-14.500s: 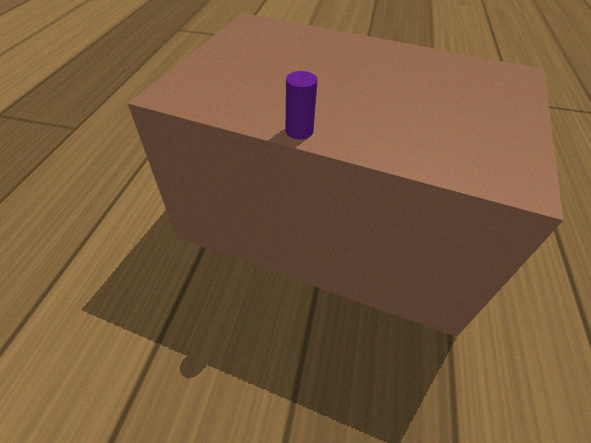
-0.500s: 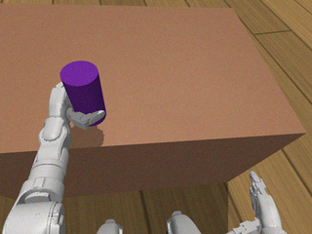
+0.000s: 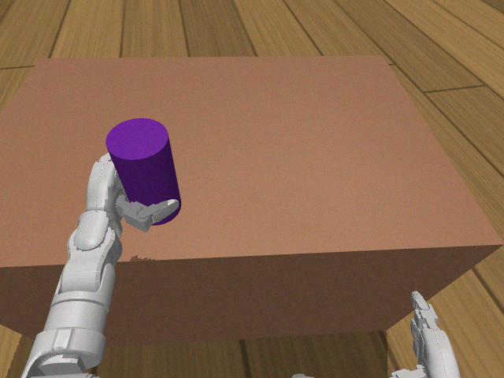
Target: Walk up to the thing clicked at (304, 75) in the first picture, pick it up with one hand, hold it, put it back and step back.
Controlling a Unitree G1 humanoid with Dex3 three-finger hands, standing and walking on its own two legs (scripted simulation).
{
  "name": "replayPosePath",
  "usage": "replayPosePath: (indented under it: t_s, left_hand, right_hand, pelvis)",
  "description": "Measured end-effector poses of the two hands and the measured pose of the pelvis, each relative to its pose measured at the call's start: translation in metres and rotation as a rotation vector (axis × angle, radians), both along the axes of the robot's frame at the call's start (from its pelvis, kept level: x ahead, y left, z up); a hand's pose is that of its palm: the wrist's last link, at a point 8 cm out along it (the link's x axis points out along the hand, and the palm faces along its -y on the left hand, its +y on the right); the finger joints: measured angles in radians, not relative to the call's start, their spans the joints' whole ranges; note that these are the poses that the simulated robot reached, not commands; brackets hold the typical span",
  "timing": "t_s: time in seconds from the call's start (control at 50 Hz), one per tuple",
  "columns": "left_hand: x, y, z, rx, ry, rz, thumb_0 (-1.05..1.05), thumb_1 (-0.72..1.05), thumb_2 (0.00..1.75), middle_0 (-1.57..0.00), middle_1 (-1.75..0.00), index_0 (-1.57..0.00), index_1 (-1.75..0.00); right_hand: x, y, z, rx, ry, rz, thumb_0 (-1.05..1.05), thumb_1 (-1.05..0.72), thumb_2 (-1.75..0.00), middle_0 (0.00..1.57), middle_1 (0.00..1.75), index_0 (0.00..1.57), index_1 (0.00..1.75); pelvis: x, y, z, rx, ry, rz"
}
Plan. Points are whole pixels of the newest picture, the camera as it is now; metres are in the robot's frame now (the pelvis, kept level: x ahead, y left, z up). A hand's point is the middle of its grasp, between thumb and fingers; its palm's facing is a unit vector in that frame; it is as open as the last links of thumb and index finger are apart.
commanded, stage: lift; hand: left
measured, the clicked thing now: (149, 176) +0.39 +0.14 +0.12
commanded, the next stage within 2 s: hold in 0.70 s
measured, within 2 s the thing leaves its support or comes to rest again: neither
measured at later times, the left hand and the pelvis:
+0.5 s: hand (128, 197) +0.33 +0.15 +0.15, palm faces +0.02 -1.00 -0.04, open 10.8 cm; pelvis -0.01 +0.00 +0.02, yaw +1 degrees
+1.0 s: hand (116, 196) +0.32 +0.16 +0.17, palm faces +0.02 -1.00 -0.04, open 10.8 cm; pelvis -0.01 +0.00 +0.02, yaw +1 degrees
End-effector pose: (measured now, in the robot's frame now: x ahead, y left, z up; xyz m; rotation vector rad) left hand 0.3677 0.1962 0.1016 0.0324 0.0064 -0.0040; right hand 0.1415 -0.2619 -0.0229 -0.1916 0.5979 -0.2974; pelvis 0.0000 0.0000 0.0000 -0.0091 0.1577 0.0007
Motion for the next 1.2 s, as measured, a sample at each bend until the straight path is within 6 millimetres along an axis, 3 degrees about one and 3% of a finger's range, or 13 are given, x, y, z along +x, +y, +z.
replayPosePath:
  t_s: [0.14,0.46,1.2]
  left_hand:
    - [-0.017,0.004,0.02,0.012,-0.002,0.01,0.0,-0.51,1.14,-0.66,-1.05,-0.68,-1.06]
    - [-0.055,0.008,0.043,0.008,0.012,0.021,0.0,-0.52,1.14,-0.66,-1.06,-0.68,-1.06]
    - [-0.076,0.015,0.085,0.013,-0.003,0.014,0.0,-0.52,1.14,-0.67,-1.04,-0.7,-1.04]
  right_hand:
    - [0.001,0.005,-0.005,0.027,-0.005,0.001,-0.01,0.52,-0.05,0.05,0.05,0.06,0.05]
    - [-0.005,0.012,-0.012,0.044,-0.015,0.01,-0.01,0.53,-0.05,0.05,0.05,0.06,0.05]
    - [0.015,0.019,-0.013,0.05,-0.075,0.041,-0.01,0.51,-0.06,0.05,0.05,0.06,0.05]
  pelvis:
    - [-0.003,0.0,0.005,0.002,-0.039,0.005]
    - [-0.011,0.001,0.014,0.007,-0.106,0.012]
    - [-0.002,0.002,0.026,0.007,-0.151,0.023]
